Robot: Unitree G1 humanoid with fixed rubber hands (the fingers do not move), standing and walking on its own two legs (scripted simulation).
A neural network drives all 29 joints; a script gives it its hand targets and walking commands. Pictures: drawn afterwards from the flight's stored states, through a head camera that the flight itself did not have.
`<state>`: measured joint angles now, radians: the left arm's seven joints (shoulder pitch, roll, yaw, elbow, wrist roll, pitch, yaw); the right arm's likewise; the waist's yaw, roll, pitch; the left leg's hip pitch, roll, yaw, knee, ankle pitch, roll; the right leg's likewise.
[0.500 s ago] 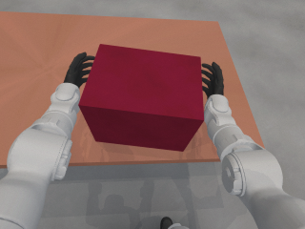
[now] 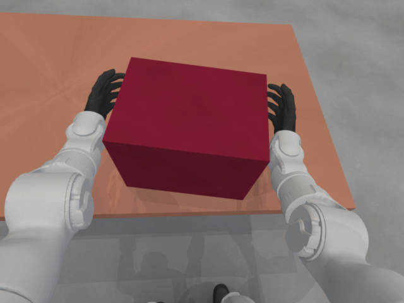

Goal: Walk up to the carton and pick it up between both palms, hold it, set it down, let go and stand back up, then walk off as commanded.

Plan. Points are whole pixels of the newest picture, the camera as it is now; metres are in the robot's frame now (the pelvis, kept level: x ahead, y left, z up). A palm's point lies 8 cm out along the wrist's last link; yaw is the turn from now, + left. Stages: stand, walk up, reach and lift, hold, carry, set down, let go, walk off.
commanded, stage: reach and lift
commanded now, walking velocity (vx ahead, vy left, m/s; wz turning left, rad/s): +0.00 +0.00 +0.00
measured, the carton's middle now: (191, 134) +0.45 +0.00 +0.00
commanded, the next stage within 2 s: none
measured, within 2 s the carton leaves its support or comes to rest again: leaves its support in 0.72 s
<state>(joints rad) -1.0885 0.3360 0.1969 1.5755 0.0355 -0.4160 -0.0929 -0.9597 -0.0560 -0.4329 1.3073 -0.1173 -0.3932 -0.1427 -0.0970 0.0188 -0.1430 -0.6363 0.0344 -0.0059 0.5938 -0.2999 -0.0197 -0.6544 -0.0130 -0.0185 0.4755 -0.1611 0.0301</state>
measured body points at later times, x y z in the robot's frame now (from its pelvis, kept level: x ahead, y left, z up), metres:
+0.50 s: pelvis +0.01 -0.01 +0.01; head +0.10 -0.01 +0.45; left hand +0.48 +0.16 +0.07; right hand +0.42 -0.21 +0.05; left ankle -0.03 +0.12 -0.73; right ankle +0.02 -0.14 -0.73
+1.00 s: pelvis -0.01 -0.02 +0.01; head +0.02 -0.02 +0.46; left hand +0.44 +0.14 +0.10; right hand +0.38 -0.22 +0.07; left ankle -0.03 +0.12 -0.73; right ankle +0.02 -0.14 -0.73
